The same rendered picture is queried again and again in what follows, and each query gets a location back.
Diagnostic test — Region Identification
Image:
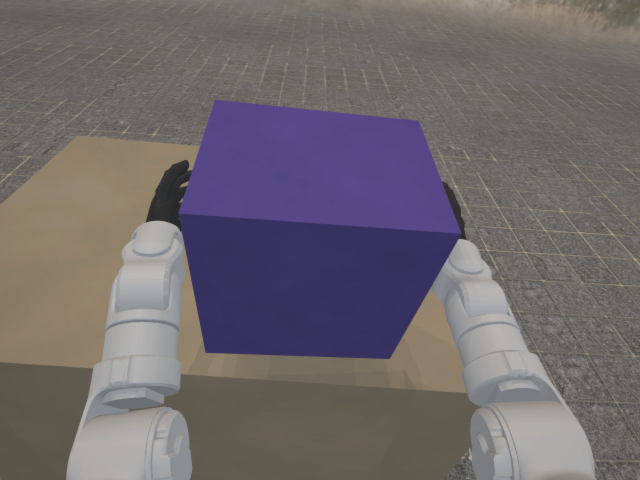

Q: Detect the left robot upper arm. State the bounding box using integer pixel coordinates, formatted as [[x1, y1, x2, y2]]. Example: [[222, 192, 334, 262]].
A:
[[69, 406, 192, 480]]

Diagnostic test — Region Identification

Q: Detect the right robot hand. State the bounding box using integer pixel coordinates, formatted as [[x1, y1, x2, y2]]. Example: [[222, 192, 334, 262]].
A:
[[442, 181, 467, 240]]

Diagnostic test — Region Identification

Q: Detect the carton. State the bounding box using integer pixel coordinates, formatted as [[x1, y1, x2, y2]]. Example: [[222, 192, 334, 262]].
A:
[[178, 100, 462, 359]]

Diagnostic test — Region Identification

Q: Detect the left robot hand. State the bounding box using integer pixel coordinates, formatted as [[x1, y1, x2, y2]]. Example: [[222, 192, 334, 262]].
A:
[[146, 160, 192, 232]]

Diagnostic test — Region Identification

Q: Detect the right robot forearm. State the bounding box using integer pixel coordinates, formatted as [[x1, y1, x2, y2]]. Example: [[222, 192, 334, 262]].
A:
[[431, 239, 595, 476]]

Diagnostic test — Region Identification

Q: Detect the right robot upper arm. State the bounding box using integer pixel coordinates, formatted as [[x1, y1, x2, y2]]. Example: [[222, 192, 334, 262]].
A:
[[470, 400, 596, 480]]

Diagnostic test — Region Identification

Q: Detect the pedestal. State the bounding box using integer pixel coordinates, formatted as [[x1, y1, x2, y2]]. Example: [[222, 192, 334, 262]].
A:
[[0, 136, 481, 480]]

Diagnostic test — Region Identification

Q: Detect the left robot forearm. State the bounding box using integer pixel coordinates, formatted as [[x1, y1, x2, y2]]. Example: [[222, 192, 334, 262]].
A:
[[66, 221, 185, 480]]

